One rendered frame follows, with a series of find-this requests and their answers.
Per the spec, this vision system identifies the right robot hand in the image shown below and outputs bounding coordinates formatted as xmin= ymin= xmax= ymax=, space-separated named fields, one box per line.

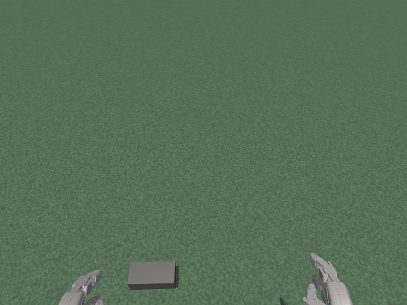
xmin=303 ymin=253 xmax=353 ymax=305

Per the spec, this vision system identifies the carton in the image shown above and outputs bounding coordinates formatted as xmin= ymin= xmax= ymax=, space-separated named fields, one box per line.
xmin=127 ymin=261 xmax=176 ymax=290

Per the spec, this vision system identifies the left robot hand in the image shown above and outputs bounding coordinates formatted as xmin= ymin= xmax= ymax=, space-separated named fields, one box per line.
xmin=59 ymin=269 xmax=104 ymax=305

